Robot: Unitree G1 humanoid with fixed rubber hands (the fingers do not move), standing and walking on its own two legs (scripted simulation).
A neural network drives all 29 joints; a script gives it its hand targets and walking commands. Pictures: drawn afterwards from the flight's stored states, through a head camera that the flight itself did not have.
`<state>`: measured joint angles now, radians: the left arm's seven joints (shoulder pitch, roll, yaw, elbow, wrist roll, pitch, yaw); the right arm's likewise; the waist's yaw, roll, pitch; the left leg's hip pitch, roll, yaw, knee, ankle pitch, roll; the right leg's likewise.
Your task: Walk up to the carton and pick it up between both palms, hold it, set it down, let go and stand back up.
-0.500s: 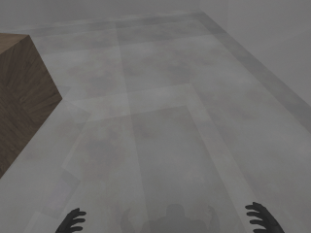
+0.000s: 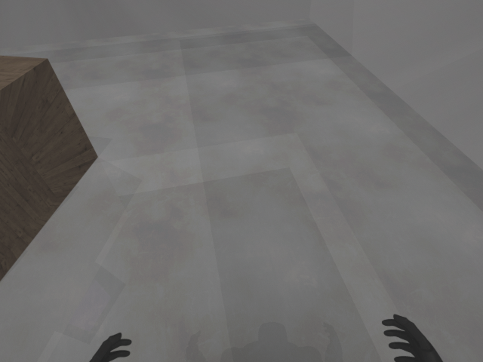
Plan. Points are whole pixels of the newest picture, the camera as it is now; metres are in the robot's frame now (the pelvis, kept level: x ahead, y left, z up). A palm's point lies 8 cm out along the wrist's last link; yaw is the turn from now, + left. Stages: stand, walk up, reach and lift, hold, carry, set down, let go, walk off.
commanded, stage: stand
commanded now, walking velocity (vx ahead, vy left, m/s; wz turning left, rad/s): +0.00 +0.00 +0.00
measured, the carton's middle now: out of the picture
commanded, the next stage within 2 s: walk up in 0.64 s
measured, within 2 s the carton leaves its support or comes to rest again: neither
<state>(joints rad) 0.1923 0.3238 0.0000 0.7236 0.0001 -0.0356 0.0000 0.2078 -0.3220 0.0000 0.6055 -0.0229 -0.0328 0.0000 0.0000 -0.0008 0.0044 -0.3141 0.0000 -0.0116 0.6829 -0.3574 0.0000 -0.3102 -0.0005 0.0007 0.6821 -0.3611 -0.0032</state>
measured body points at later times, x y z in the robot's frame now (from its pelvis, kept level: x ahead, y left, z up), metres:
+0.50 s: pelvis -0.01 +0.00 +0.00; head -0.01 +0.00 +0.45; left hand +0.13 +0.28 -0.10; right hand +0.14 -0.28 -0.08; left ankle +0.00 +0.12 -0.72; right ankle +0.00 -0.12 -0.72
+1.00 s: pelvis -0.02 +0.01 +0.01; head -0.02 +0.02 +0.46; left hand +0.07 +0.33 -0.09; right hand +0.14 -0.28 -0.08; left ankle -0.01 +0.13 -0.68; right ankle +0.00 -0.12 -0.72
